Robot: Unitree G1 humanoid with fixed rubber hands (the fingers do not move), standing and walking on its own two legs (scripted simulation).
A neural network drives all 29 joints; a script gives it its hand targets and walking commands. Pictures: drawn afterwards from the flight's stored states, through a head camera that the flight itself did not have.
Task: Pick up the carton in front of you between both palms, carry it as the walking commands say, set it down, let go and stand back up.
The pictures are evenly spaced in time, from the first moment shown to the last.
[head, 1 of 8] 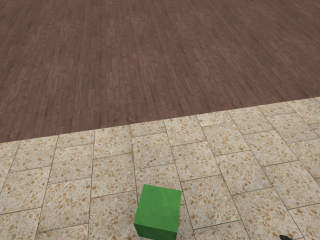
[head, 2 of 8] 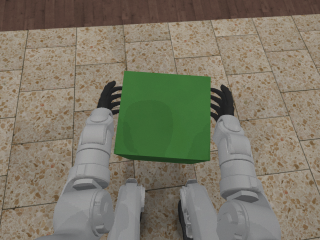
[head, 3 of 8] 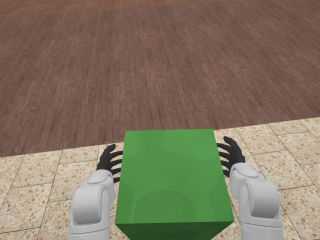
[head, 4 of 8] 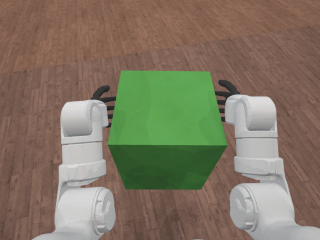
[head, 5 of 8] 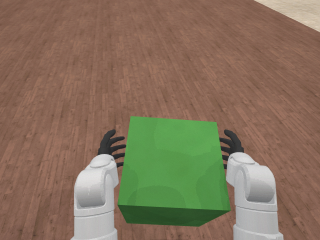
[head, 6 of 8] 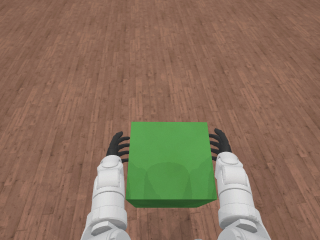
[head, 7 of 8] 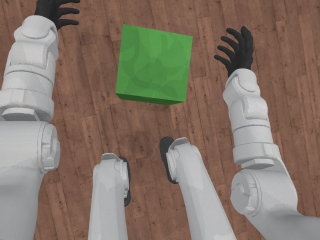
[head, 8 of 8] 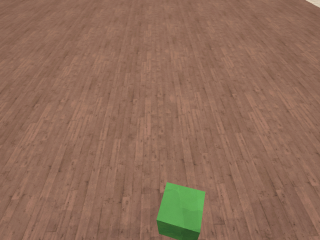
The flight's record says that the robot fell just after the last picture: no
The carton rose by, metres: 1.02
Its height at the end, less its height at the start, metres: +0.30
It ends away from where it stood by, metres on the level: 5.52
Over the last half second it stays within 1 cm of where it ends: yes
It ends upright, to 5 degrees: yes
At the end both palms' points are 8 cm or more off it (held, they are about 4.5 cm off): yes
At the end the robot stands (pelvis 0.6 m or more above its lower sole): yes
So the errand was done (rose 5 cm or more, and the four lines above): yes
